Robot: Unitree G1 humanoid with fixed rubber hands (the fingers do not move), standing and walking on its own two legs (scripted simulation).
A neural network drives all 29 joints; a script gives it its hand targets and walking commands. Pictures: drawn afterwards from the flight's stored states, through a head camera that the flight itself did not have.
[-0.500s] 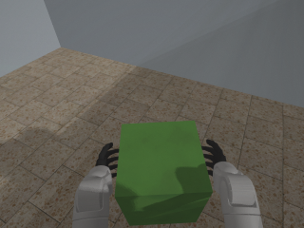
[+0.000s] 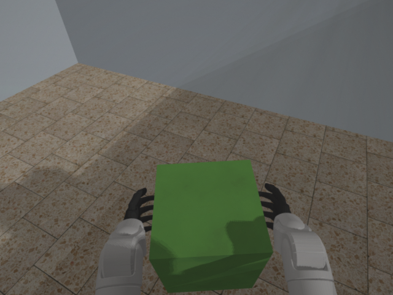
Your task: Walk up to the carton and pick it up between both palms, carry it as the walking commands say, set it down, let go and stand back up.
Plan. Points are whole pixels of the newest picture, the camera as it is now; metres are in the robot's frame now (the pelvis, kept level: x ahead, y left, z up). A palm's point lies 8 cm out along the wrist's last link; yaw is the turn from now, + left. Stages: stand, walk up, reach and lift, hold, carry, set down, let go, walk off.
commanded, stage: carry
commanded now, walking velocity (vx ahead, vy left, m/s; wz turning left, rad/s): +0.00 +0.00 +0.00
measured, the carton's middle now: (207, 229) +0.30 +0.00 -0.03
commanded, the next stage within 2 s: hold in 0.42 s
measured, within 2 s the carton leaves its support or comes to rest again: neither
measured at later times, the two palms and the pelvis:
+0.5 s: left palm (136, 227) +0.28 +0.14 +0.03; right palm (280, 221) +0.28 -0.15 +0.04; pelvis +0.00 +0.00 +0.01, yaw +1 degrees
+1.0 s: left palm (134, 218) +0.28 +0.14 +0.06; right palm (280, 210) +0.29 -0.15 +0.05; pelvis +0.00 -0.01 +0.01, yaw +2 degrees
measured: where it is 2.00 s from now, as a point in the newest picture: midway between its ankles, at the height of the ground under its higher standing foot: outside the picture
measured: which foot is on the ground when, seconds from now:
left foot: down 0.00-1.00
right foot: down 0.00-1.00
